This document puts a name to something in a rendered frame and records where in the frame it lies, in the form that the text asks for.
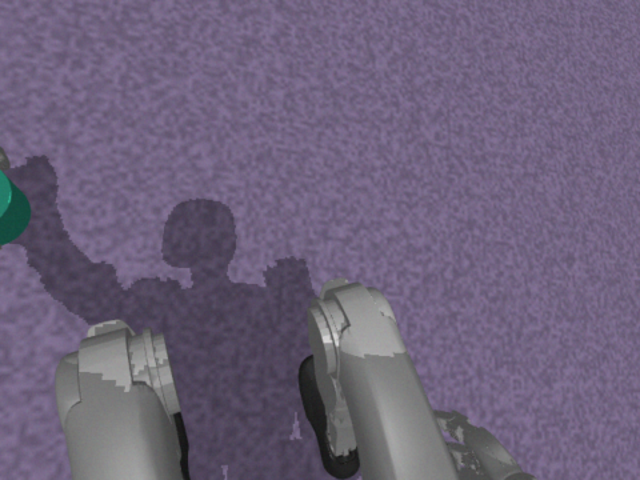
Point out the right robot foot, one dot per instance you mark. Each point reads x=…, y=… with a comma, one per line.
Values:
x=339, y=467

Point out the right robot hand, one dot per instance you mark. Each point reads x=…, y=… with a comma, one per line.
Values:
x=483, y=456

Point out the tin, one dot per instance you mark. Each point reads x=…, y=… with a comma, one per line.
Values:
x=15, y=211

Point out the left robot foot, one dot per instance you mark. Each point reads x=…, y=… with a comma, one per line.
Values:
x=183, y=441

